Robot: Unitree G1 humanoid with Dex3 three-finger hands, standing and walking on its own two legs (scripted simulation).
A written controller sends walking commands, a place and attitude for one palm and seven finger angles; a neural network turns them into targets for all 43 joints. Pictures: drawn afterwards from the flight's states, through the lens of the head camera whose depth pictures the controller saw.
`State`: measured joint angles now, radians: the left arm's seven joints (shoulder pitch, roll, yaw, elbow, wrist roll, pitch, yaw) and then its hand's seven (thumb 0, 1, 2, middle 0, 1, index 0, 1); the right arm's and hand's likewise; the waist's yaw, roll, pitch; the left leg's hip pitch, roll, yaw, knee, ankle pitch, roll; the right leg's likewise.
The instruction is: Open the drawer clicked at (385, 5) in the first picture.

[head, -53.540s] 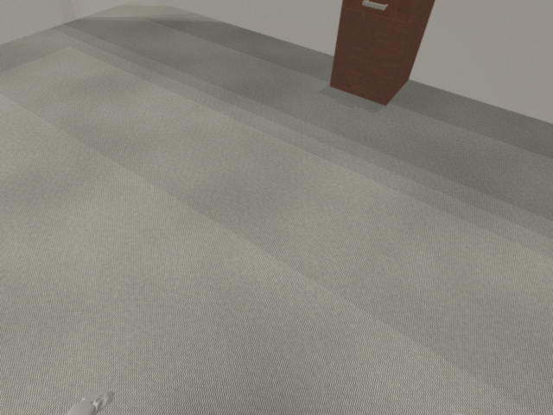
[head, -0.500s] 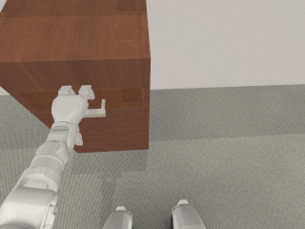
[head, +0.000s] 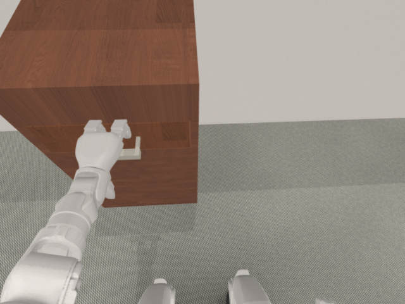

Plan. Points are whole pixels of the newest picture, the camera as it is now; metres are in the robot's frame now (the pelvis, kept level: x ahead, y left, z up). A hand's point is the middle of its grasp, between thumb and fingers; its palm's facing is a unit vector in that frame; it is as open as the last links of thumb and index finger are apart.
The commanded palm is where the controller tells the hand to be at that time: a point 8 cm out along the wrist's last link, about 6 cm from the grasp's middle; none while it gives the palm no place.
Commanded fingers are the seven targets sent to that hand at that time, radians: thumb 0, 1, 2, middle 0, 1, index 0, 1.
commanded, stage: move the hooked fingers above the handle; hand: left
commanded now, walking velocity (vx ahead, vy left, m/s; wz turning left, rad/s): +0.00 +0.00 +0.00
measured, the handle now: (114, 148) +0.49 +0.22 -0.10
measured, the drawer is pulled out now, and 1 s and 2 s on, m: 0.00 0.00 0.00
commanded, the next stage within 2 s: none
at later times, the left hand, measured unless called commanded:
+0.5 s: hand (110, 155) +0.43 +0.20 -0.04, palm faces -0.02 -0.04 -1.00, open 13.8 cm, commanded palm +0.40 +0.22 +0.01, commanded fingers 0.00 -0.50 0.30 -0.30 -1.20 -0.30 -1.20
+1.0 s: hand (105, 150) +0.44 +0.21 -0.03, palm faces +0.04 +0.02 -1.00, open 13.8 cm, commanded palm +0.40 +0.22 +0.01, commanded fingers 0.00 -0.50 0.30 -0.30 -1.20 -0.30 -1.20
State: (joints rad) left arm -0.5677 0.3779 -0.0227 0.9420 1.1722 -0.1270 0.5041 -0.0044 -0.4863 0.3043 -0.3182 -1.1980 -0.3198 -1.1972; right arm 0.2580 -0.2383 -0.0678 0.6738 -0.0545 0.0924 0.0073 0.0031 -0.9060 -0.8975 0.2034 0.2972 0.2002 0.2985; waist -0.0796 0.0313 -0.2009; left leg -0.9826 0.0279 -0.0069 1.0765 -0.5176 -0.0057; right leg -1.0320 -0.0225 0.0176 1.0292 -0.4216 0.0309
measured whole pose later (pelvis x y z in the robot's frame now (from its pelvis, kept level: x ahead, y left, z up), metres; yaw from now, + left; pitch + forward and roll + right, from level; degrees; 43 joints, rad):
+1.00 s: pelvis +0.00 +0.00 -0.01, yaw -1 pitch +25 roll -1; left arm -0.62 0.38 -0.01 0.96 1.17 -0.03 0.59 0.00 -0.48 0.30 -0.33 -1.21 -0.32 -1.21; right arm 0.23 -0.24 -0.06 0.67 -0.05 0.11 0.03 0.00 -0.91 -0.90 0.20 0.30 0.20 0.30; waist -0.09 0.05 -0.19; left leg -1.02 0.03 0.01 1.11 -0.52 0.00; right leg -1.07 -0.02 0.03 1.06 -0.42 0.04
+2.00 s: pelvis +0.00 +0.00 +0.00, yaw -1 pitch +25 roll +0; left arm -0.56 0.40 0.00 0.95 1.11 -0.01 0.46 0.00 -0.48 0.30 -0.33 -1.22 -0.32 -1.20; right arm 0.26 -0.24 -0.06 0.66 -0.04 0.10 0.00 0.00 -0.91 -0.90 0.20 0.30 0.20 0.30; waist -0.07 0.05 -0.16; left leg -0.99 0.03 0.02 1.06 -0.50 0.00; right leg -1.05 -0.02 0.04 1.03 -0.41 0.04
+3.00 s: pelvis +0.00 +0.00 +0.00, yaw +0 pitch +25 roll -1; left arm -0.57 0.38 -0.05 0.94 1.11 -0.03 0.47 -0.01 -0.48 0.30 -0.32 -1.20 -0.32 -1.20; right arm 0.27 -0.24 -0.07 0.69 -0.04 0.09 0.01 0.00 -0.91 -0.90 0.20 0.30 0.20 0.30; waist -0.06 0.05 -0.18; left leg -0.98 0.03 0.00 1.07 -0.51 0.00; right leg -1.04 -0.02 0.03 1.03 -0.42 0.04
